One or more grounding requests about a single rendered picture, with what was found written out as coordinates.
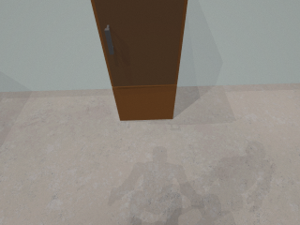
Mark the handle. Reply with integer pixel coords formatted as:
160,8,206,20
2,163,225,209
104,25,114,55

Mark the cupboard door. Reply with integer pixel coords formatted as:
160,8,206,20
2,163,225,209
94,0,184,87

